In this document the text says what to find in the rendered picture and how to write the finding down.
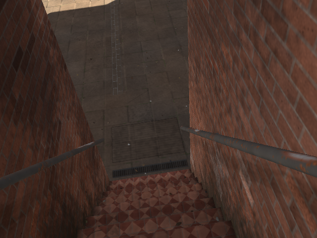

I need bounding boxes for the stairs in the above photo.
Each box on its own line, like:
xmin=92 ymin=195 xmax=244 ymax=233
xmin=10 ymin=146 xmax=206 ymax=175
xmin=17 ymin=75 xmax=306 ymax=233
xmin=76 ymin=169 xmax=237 ymax=238

